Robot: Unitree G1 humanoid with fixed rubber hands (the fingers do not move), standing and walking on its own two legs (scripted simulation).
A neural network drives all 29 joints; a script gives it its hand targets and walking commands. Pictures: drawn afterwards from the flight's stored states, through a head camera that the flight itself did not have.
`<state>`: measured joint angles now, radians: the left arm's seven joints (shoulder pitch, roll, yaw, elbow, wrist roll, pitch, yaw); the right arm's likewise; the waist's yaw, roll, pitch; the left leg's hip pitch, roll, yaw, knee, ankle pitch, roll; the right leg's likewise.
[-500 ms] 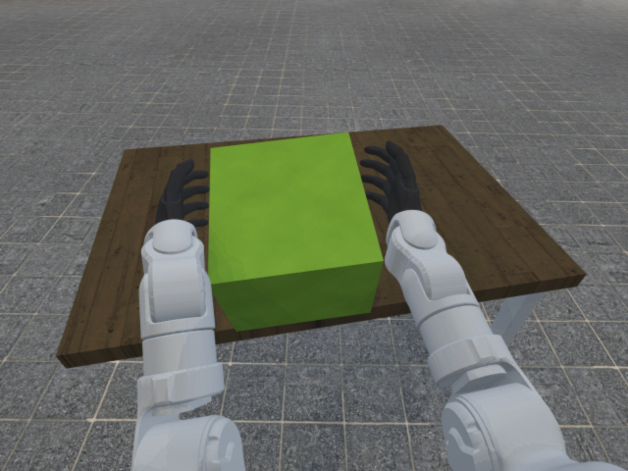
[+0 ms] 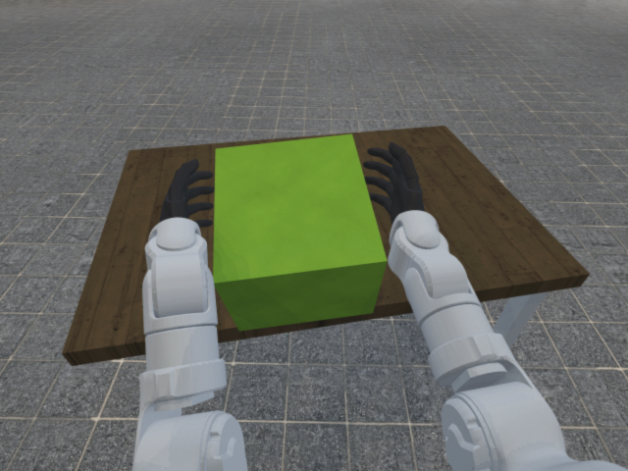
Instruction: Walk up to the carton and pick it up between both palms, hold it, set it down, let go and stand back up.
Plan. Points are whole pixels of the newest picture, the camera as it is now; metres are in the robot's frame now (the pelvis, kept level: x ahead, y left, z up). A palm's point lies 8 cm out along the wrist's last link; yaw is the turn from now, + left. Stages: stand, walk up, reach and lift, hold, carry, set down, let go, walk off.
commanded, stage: hold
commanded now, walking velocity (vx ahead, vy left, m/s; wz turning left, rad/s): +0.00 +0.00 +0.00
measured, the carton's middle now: (295, 232) +0.38 +0.02 +0.13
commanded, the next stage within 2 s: none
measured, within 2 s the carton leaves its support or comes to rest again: neither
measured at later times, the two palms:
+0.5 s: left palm (181, 225) +0.35 +0.15 +0.18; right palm (406, 209) +0.36 -0.12 +0.18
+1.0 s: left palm (186, 221) +0.35 +0.15 +0.18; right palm (410, 207) +0.36 -0.13 +0.19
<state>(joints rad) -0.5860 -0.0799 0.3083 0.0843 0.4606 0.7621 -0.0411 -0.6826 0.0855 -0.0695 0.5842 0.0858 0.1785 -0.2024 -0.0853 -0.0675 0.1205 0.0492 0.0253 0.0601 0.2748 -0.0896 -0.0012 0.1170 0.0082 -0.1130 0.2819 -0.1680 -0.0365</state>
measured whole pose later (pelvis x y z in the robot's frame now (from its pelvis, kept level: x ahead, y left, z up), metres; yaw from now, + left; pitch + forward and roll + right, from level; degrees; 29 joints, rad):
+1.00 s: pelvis +0.00 +0.00 +0.00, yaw +0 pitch -14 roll +0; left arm -0.57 -0.08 0.30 0.07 0.46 0.75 -0.04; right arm -0.67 0.07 -0.04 0.56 0.12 0.18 -0.22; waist -0.09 -0.07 0.12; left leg 0.06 0.03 0.06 0.28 -0.10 -0.01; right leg 0.13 0.01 -0.11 0.28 -0.17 -0.04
